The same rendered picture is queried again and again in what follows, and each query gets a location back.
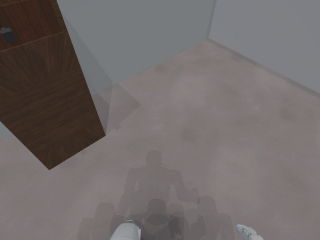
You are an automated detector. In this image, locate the drawer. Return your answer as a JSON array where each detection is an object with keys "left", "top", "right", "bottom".
[{"left": 0, "top": 0, "right": 62, "bottom": 51}]

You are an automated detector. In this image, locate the robot left thigh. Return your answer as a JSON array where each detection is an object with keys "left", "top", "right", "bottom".
[{"left": 110, "top": 223, "right": 141, "bottom": 240}]

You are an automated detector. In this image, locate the cabinet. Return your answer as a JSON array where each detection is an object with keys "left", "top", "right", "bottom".
[{"left": 0, "top": 0, "right": 106, "bottom": 170}]

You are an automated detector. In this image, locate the handle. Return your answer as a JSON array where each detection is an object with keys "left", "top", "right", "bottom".
[{"left": 0, "top": 27, "right": 17, "bottom": 43}]

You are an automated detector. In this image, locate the right robot hand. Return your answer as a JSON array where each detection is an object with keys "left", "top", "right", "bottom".
[{"left": 236, "top": 224, "right": 264, "bottom": 240}]

